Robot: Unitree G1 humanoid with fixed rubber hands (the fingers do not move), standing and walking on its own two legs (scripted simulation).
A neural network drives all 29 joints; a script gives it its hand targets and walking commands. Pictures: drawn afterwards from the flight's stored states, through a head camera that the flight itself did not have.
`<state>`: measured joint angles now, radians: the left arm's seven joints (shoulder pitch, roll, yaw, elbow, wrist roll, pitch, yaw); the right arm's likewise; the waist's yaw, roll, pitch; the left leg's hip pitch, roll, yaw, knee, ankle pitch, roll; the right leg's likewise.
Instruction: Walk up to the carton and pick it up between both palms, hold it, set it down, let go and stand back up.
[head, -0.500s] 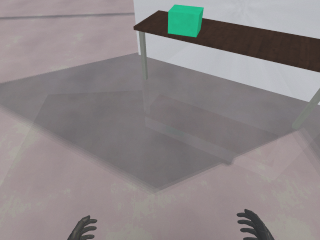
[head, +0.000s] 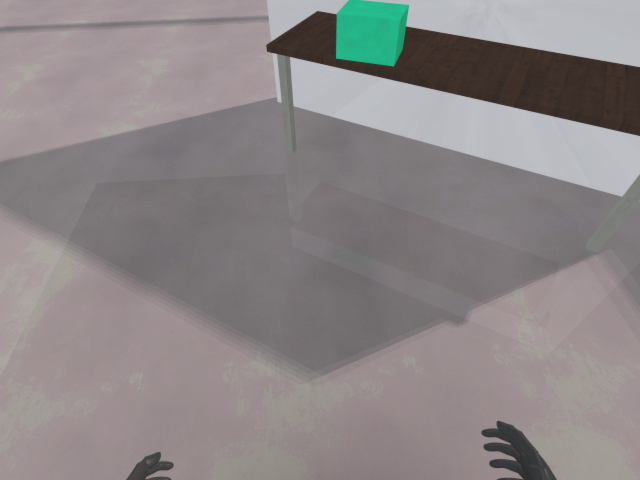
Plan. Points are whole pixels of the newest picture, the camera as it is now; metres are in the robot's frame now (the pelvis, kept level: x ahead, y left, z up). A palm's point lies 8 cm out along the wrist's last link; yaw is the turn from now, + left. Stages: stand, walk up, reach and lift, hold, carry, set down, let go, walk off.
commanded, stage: stand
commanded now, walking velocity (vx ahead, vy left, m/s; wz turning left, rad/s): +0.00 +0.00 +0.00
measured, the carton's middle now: (371, 32) +1.66 -0.21 -0.12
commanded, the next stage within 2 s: none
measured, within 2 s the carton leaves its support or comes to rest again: neither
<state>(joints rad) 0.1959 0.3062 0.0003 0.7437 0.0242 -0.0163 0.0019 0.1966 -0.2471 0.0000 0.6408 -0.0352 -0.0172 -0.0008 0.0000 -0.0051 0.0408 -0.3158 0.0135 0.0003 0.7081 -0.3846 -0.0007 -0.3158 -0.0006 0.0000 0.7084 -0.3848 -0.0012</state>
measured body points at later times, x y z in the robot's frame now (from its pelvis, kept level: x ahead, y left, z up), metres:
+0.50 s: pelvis +0.00 +0.00 +0.00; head +0.02 +0.00 +0.45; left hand +0.12 +0.28 -0.11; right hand +0.14 -0.25 -0.10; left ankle +0.00 +0.13 -0.72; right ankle +0.00 -0.12 -0.72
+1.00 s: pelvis +0.00 +0.00 +0.00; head +0.02 +0.00 +0.45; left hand +0.10 +0.28 -0.12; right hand +0.14 -0.26 -0.11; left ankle +0.00 +0.13 -0.72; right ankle +0.00 -0.12 -0.72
